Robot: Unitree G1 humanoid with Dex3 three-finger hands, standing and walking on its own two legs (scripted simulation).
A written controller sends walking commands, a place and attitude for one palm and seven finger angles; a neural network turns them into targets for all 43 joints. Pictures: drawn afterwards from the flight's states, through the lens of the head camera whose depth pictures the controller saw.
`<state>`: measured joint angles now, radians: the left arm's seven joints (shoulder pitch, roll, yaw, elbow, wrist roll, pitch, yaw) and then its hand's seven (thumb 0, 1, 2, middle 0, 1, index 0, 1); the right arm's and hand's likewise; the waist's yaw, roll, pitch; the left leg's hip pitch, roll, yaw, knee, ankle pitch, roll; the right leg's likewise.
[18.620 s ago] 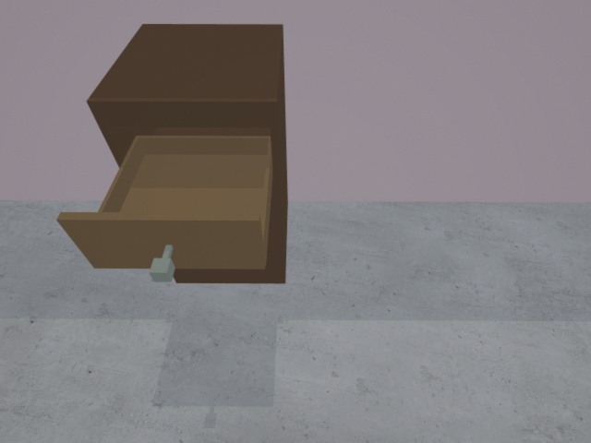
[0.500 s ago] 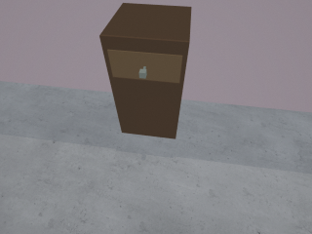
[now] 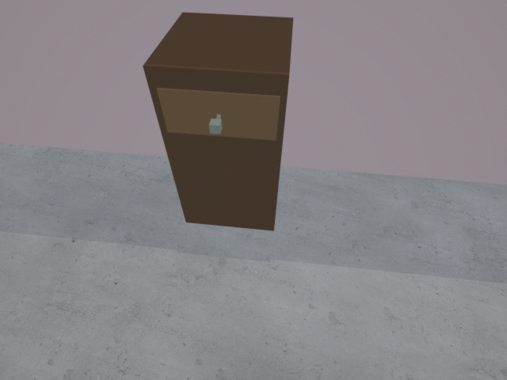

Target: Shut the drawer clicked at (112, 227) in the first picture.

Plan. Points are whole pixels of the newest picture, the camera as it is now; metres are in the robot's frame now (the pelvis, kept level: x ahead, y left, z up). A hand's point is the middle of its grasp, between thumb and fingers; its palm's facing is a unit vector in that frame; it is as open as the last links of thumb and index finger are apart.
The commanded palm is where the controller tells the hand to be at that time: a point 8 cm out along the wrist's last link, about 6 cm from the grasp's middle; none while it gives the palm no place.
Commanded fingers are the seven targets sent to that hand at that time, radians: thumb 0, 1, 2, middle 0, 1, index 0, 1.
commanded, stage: look to check the result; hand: left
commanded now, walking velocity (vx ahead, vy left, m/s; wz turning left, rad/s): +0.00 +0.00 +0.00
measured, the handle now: (216, 122) +0.87 +0.16 -0.13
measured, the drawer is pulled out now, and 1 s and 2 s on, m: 0.00 0.00 0.00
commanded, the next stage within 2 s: stand and wait in 0.50 s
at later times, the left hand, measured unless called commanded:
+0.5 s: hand out of the picture -0.01 +0.14 -0.18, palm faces +0.05 -0.99 -0.16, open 7.4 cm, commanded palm none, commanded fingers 0.00 0.90 0.90 -0.20 -0.30 -0.20 -0.30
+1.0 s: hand out of the picture -0.01 +0.14 -0.18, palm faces +0.06 -0.98 -0.17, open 7.4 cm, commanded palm none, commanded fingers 0.00 0.90 0.90 -0.20 -0.30 -0.20 -0.30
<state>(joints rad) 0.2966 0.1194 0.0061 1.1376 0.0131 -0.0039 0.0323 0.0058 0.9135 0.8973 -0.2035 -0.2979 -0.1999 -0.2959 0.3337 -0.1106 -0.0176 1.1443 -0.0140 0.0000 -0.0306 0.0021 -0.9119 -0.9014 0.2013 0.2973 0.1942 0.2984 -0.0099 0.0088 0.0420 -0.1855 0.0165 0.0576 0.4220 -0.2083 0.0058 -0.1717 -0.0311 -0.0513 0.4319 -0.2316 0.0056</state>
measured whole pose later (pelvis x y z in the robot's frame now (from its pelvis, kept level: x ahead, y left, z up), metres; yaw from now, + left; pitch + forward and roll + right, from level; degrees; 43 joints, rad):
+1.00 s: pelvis +0.01 -0.02 +0.00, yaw +0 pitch -2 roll +0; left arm 0.31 0.11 0.01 1.15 0.01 -0.01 0.04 0.00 0.91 0.90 -0.20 -0.30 -0.20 -0.29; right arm 0.32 -0.11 -0.02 1.16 -0.01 0.00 -0.04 0.00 -0.91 -0.90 0.20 0.30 0.19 0.30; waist -0.01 0.01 0.05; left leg -0.16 0.04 0.04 0.41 -0.22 -0.02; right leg -0.14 -0.01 -0.07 0.42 -0.25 -0.02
